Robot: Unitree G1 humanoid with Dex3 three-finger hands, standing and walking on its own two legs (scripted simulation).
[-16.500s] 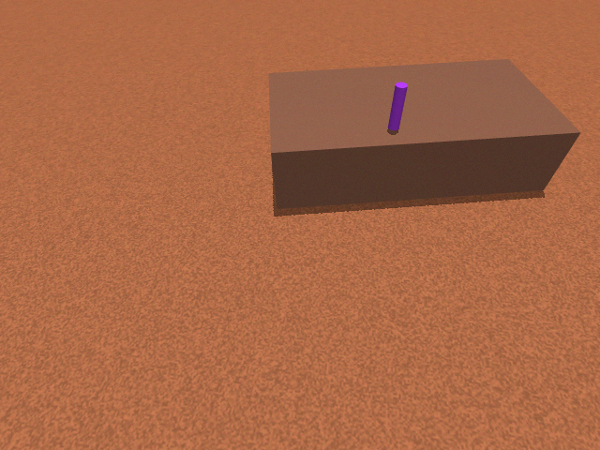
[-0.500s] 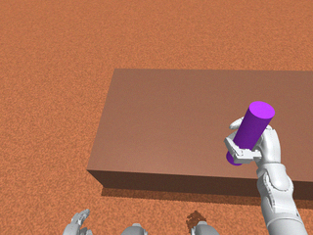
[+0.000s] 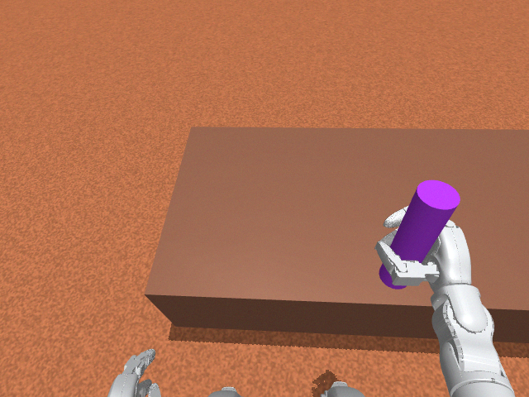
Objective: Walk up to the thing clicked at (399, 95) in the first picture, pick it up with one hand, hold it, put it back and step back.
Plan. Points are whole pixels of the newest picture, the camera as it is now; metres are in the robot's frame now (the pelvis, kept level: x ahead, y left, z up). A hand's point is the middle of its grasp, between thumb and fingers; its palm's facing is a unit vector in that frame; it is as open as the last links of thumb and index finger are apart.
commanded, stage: hold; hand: right
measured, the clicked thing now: (412, 241) +0.33 -0.17 +0.06
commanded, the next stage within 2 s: none
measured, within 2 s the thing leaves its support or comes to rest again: neither
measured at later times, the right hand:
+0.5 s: hand (405, 241) +0.33 -0.17 +0.05, palm faces +0.01 +1.00 +0.01, open 6.6 cm
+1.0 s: hand (402, 241) +0.33 -0.16 +0.05, palm faces +0.01 +1.00 +0.01, open 6.6 cm
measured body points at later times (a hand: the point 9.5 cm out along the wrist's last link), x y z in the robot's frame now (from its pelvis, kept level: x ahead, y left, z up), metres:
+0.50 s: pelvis +0.01 +0.00 +0.01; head +0.05 -0.01 +0.46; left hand +0.14 +0.24 -0.10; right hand +0.33 -0.22 +0.05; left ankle +0.00 +0.14 -0.69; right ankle +0.02 -0.13 -0.69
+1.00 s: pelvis +0.00 +0.00 +0.01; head +0.05 -0.01 +0.46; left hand +0.14 +0.24 -0.10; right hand +0.32 -0.22 +0.05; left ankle +0.00 +0.14 -0.69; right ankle +0.02 -0.13 -0.69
